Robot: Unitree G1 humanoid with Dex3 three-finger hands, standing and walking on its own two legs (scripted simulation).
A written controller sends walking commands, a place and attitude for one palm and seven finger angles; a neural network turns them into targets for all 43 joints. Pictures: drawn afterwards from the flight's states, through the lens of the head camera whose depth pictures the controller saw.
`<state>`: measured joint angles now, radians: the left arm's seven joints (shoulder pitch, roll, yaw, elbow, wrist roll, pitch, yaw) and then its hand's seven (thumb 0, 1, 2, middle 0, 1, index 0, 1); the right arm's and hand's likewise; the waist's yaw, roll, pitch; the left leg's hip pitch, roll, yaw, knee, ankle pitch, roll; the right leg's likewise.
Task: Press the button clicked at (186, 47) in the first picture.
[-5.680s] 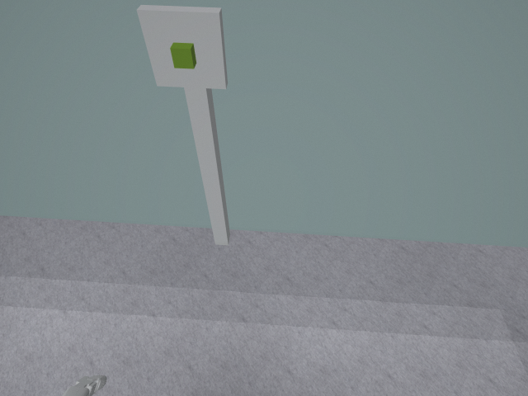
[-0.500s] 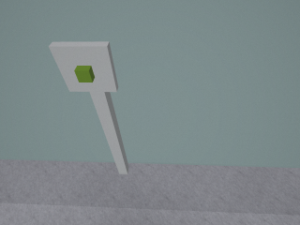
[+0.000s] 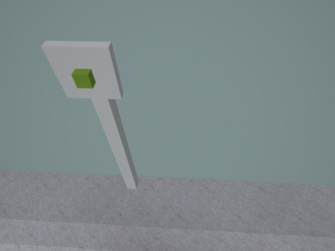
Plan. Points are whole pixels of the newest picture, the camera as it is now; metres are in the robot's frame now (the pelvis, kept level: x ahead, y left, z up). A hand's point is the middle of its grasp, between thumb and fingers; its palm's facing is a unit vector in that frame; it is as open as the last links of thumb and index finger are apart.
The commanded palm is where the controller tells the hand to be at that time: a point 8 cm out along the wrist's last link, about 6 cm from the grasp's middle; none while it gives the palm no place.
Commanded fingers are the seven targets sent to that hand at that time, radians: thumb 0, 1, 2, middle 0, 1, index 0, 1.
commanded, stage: come to a stop and stand still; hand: left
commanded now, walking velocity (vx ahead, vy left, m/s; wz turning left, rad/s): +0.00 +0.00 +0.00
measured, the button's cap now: (84, 77) +0.54 +0.27 +0.12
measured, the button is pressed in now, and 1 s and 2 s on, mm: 0 0 0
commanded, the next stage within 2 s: look again from close up in 0.36 s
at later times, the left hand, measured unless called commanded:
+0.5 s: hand out of the picture +0.02 +0.17 -0.18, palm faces +0.03 -0.98 -0.19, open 7.3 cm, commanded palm none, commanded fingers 0.00 0.90 0.90 -0.20 -0.30 -0.20 -0.30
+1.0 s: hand out of the picture +0.02 +0.18 -0.18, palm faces +0.04 -0.98 -0.19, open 7.3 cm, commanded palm none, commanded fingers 0.00 0.90 0.90 -0.20 -0.30 -0.20 -0.30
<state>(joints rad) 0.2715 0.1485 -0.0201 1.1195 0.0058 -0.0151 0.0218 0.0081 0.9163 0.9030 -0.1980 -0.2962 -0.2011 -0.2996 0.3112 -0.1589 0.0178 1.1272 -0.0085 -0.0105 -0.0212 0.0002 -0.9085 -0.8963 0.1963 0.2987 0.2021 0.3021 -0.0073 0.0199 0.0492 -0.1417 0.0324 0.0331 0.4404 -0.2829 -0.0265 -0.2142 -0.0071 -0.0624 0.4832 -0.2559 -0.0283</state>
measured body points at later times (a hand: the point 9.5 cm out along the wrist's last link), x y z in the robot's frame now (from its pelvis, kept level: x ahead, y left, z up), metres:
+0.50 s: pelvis +0.01 +0.00 +0.00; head +0.03 +0.00 +0.45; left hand +0.02 +0.22 -0.16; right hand +0.01 -0.22 -0.16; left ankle -0.03 +0.14 -0.74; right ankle +0.00 -0.10 -0.74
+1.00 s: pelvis +0.02 +0.01 +0.00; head +0.04 +0.00 +0.45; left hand +0.02 +0.23 -0.16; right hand +0.01 -0.21 -0.16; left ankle -0.03 +0.14 -0.74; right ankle +0.00 -0.10 -0.74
